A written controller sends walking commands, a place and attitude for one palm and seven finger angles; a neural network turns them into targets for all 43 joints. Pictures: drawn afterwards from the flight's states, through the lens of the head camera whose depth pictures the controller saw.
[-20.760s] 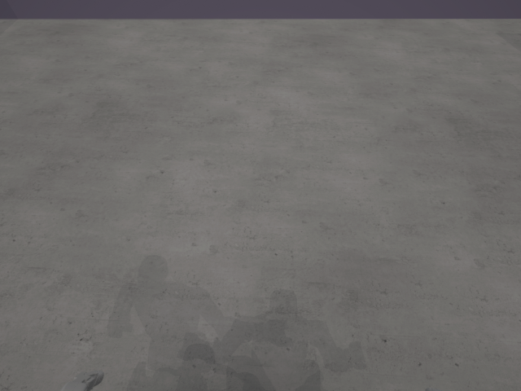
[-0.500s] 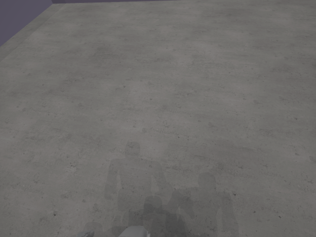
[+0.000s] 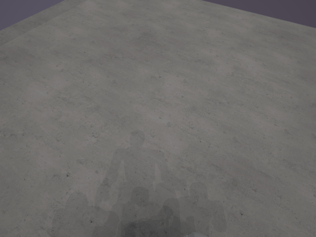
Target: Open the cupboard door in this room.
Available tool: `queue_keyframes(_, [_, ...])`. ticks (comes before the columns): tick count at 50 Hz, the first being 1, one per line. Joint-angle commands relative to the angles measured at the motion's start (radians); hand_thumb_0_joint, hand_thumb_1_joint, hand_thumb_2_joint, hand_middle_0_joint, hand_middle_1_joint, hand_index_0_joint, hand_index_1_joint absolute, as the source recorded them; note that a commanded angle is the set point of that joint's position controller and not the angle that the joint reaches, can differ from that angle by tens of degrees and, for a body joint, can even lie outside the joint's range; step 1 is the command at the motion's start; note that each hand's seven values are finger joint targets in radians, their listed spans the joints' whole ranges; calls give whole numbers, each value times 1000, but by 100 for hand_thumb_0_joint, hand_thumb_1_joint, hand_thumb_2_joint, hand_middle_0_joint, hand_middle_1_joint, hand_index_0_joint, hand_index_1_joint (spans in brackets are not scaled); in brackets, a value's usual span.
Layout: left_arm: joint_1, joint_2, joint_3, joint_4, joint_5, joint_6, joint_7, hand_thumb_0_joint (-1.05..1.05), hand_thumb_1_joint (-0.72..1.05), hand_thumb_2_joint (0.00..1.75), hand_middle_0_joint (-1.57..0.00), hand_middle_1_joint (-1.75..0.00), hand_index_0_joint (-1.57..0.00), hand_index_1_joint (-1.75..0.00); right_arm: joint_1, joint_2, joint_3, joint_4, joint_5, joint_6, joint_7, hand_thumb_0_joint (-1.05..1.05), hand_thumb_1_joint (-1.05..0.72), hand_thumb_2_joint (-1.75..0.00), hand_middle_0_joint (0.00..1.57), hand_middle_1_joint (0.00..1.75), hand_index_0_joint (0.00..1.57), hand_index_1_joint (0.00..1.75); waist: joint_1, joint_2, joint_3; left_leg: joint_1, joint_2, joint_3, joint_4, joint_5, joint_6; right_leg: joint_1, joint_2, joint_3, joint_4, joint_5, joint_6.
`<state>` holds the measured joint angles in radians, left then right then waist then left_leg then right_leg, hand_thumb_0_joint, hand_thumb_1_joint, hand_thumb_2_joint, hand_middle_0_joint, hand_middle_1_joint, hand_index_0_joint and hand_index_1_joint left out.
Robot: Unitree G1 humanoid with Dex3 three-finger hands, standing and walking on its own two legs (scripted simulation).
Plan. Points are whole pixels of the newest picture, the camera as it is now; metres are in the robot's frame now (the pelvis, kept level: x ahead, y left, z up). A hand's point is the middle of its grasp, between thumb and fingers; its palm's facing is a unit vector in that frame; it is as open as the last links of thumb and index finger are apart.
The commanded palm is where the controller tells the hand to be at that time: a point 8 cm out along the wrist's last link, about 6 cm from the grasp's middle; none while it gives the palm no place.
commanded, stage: turn or walk to find it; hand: left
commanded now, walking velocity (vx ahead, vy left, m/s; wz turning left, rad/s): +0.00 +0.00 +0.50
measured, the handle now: out of the picture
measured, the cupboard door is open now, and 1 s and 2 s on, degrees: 0 0 0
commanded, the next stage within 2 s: none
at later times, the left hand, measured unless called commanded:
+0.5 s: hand out of the picture +0.04 +0.15 -0.14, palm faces +0.24 -0.93 -0.28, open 7.4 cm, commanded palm none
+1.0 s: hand out of the picture -0.13 +0.19 -0.17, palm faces +0.54 -0.80 -0.25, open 7.4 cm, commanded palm none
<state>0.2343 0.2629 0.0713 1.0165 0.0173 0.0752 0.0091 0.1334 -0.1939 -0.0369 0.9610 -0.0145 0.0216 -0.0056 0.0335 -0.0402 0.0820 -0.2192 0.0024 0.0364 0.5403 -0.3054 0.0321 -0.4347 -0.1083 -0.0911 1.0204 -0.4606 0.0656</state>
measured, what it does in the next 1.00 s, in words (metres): steps on the spot, turning left: right foot, then left foot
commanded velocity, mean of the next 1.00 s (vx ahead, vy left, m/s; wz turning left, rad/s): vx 0.00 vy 0.00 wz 0.50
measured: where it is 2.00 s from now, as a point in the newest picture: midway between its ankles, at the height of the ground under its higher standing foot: outside the picture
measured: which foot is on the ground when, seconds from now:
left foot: down 0.00-0.34, up 0.36-0.82, down 0.84-1.00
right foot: up 0.00-0.32, down 0.34-0.84, up 0.86-1.00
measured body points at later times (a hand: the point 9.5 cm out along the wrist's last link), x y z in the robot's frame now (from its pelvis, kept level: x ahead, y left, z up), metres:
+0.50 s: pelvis -0.02 -0.06 +0.00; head +0.02 -0.09 +0.45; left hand +0.03 +0.20 -0.12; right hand +0.08 -0.30 -0.17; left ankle -0.07 +0.08 -0.65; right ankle +0.01 -0.14 -0.74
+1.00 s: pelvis -0.05 -0.02 +0.00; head -0.03 +0.02 +0.45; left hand -0.16 +0.23 -0.16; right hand +0.17 -0.19 -0.12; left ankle -0.11 +0.06 -0.74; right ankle +0.00 -0.16 -0.66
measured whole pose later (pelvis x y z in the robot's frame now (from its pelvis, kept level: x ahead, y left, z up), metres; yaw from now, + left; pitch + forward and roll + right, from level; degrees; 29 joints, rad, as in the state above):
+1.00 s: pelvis -0.05 -0.02 +0.00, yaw +30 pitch +0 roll -1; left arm 0.21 0.28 0.07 0.98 0.01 0.07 0.00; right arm 0.12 -0.21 -0.04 0.94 -0.01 0.02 -0.01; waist 0.03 -0.04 0.09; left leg -0.23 0.00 0.01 0.52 -0.29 0.03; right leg -0.46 -0.11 -0.07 1.07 -0.45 0.08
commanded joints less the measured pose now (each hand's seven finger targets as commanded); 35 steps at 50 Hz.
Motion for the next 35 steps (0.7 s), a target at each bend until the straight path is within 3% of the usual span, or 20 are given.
queue_keyframes(1, [-34,69,12,-94,-1,-39,-1,0,90,90,-20,-30,-20,-30,40,-206,-51,-51,-1,-17,-12,0,-90,-90,20,30,20,30,-34,176,-81,108,222,-220,-221,478,108,-119,-3,62,96,80,24])
queue_keyframes(7, [-118,56,5,-148,-5,-45,5,0,90,90,-20,-30,-20,-30,103,-208,-67,-51,-7,-12,-9,0,-90,-90,20,30,20,30,-72,175,-94,147,235,-318,-189,524,144,-105,22,76,-52,23,32])
queue_keyframes(9, [-126,47,2,-160,-7,-45,6,0,90,90,-20,-30,-20,-30,93,-213,-72,-59,-10,-7,-8,0,-90,-90,20,30,20,30,-71,183,-102,119,226,-341,-177,503,144,-57,39,71,-130,10,27])
queue_keyframes(12, [-102,45,1,-167,-11,-54,8,0,90,90,-20,-30,-20,-30,73,-214,-77,-70,-12,-1,-6,0,-90,-90,20,30,20,30,-61,221,-116,67,201,-375,-141,540,133,56,75,54,-286,21,13])
queue_keyframes(14, [-49,51,4,-158,-14,-60,9,0,90,90,-20,-30,-20,-30,55,-211,-79,-80,-10,2,-4,0,-90,-90,20,30,20,30,-32,217,-134,0,170,-382,-103,502,108,176,90,41,-434,125,5])
queue_keyframes(15, [-4,62,7,-150,-14,-68,11,0,90,90,-20,-30,-20,-30,45,-200,-78,-84,-4,3,-3,0,-90,-90,20,30,20,30,-6,177,-155,-52,142,-376,-60,434,79,278,78,41,-573,227,1])
queue_keyframes(16, [27,108,16,-145,-6,-78,16,0,90,90,-20,-30,-20,-30,58,-163,-75,-91,4,0,2,0,-90,-90,20,30,20,30,4,66,-173,-178,82,-327,24,264,24,426,-21,125,-675,283,-24])
queue_keyframes(17, [53,196,33,-145,10,-87,25,0,90,90,-20,-30,-20,-30,65,-101,-65,-112,9,-2,9,0,-90,-90,20,30,20,30,18,-203,-173,-357,-65,-144,237,-107,-53,521,-282,377,-725,397,-122])
queue_keyframes(18, [37,204,36,-157,1,-85,25,0,90,90,-20,-30,-20,-30,58,-146,-76,-114,-2,11,4,0,-90,-90,20,30,20,30,18,-208,-144,-338,-55,-133,442,-289,-60,356,-396,430,-753,379,-218])
queue_keyframes(19, [-18,177,36,-172,-1,-82,28,0,90,90,-20,-30,-20,-30,45,-151,-80,-100,-7,25,7,0,-90,-90,20,30,20,30,2,-176,-79,-329,-26,-161,579,-257,-55,237,-362,411,-777,263,-238])
queue_keyframes(20, [-69,143,25,-184,-2,-80,26,0,90,90,-20,-30,-20,-30,53,-145,-82,-80,-9,31,14,0,-90,-90,20,30,20,30,-27,-115,-29,-338,-12,-151,656,-189,-57,193,-298,330,-773,223,-217])
queue_keyframes(22, [-135,91,10,-202,-1,-82,25,0,90,90,-20,-30,-20,-30,116,-124,-77,-48,-12,38,25,0,-90,-90,20,30,20,30,-70,-89,-22,-331,10,-118,702,-84,-75,186,-216,168,-740,280,-170])
queue_keyframes(24, [-92,84,8,-194,0,-91,24,0,90,90,-20,-30,-20,-30,118,-121,-72,-42,-11,40,28,0,-90,-90,20,30,20,30,-53,-130,-40,-329,18,-96,699,-49,-92,228,-200,122,-731,359,-163])
queue_keyframes(28, [-27,107,16,-168,4,-90,26,0,90,90,-20,-30,-20,-30,73,-117,-64,-46,-8,41,27,0,-90,-90,20,30,20,30,-25,-116,-56,-329,39,-66,603,-79,-112,302,-234,86,-718,403,-181])
queue_keyframes(32, [38,137,23,-135,11,-83,21,0,90,90,-20,-30,-20,-30,0,-102,-51,-60,-2,34,26,0,-90,-90,20,30,20,30,13,-134,-69,-272,37,-15,418,-151,-109,344,-257,60,-684,521,-197])
queue_keyframes(35, [46,161,30,-125,12,-78,19,0,90,90,-20,-30,-20,-30,-9,-99,-41,-65,5,24,24,0,-90,-90,20,30,20,30,19,-161,-109,-222,33,20,298,-171,-97,377,-271,38,-646,581,-208])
